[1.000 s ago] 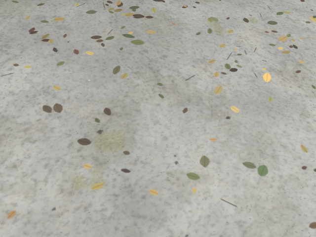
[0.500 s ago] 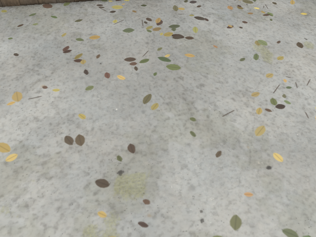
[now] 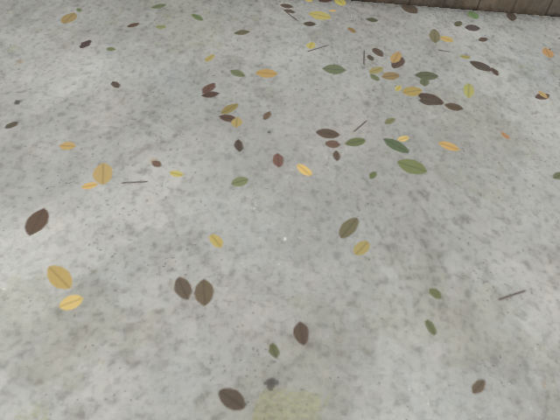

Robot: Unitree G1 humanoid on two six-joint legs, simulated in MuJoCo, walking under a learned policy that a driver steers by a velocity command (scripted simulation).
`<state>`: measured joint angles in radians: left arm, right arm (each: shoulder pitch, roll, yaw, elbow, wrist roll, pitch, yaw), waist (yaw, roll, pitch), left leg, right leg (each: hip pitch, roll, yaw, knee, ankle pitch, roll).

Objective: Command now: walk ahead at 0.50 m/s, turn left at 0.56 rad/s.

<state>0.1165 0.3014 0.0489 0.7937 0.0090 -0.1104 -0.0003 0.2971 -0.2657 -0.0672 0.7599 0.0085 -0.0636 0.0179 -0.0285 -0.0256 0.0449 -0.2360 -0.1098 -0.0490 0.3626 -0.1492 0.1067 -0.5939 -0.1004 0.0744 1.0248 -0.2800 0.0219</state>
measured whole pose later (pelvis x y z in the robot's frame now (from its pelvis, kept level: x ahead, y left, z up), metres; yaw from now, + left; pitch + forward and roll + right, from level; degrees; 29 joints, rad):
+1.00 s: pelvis +0.45 +0.06 -0.01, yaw +16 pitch +1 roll +1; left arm 0.20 0.29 0.05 0.86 -0.01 0.02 0.03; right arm 0.14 -0.23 -0.04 0.74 -0.03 -0.04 0.01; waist 0.02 -0.04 0.05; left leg -0.32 -0.02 0.09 0.42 -0.12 0.06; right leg -0.49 -0.08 0.03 0.92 -0.41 0.08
